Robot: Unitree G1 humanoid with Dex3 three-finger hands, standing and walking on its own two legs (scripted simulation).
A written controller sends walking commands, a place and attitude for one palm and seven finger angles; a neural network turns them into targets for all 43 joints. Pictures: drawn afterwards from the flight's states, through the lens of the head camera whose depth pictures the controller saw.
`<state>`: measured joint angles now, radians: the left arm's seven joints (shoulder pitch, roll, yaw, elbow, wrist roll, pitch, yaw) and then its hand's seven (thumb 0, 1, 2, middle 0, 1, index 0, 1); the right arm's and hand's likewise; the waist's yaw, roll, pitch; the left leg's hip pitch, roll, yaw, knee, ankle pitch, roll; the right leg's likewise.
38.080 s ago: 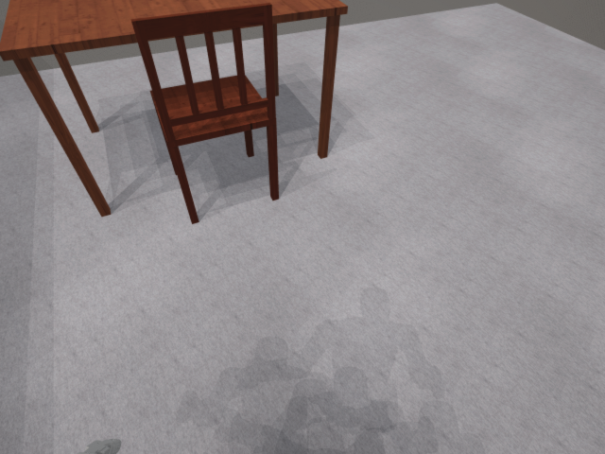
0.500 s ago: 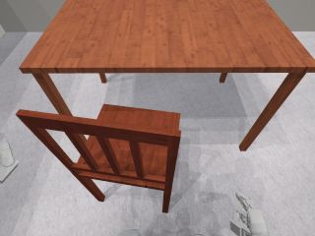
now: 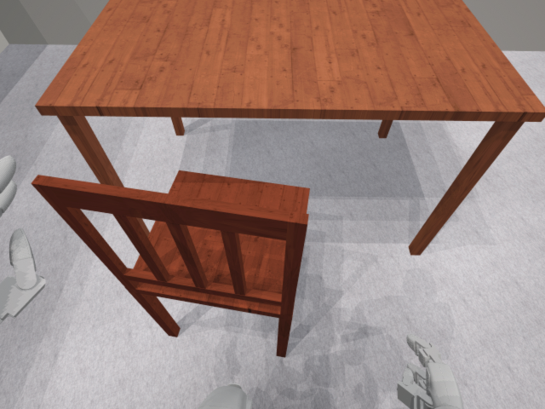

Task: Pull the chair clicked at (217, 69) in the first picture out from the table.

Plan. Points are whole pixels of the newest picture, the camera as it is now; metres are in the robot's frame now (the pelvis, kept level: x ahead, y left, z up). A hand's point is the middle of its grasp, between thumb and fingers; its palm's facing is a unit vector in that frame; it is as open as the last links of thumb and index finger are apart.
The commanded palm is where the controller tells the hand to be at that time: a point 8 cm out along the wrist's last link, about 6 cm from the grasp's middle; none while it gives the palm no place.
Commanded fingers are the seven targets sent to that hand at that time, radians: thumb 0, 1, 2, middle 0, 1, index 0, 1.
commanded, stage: step back with the hand held close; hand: left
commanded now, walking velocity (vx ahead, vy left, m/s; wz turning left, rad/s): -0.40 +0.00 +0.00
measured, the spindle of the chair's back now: (190, 257) +0.38 +0.19 -0.10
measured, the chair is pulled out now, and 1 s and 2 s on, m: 0.17 0.17 0.17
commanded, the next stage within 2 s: stop stepping back and stand still in 0.34 s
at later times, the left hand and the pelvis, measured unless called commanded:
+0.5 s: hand out of the picture +0.09 +0.25 +0.17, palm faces +0.38 -0.77 -0.51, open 7.4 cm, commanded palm +0.03 +0.29 +0.18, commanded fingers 0.00 0.90 0.90 -0.20 -0.30 -0.20 -0.30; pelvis -0.11 -0.01 +0.00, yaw +0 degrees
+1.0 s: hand out of the picture +0.01 +0.30 +0.15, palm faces +0.45 -0.81 -0.38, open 7.4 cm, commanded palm -0.04 +0.33 +0.18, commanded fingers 0.00 0.90 0.90 -0.20 -0.30 -0.20 -0.30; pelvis -0.18 +0.03 +0.00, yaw +0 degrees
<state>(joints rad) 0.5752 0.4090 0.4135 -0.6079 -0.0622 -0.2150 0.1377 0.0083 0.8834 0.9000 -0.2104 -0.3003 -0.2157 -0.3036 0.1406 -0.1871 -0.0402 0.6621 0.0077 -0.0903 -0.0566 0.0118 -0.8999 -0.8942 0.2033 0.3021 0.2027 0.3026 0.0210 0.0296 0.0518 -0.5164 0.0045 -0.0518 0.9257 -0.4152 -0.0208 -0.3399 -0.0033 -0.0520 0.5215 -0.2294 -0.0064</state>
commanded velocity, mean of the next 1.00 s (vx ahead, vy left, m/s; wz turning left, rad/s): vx -0.06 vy -0.02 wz -0.01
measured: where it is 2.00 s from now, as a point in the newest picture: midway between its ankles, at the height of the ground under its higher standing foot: outside the picture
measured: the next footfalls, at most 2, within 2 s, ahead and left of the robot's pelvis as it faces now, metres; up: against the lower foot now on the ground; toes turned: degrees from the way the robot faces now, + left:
left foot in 0.12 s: +0.01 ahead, +0.14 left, +0.00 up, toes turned +2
left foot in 0.60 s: -0.12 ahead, +0.12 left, +0.00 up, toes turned +2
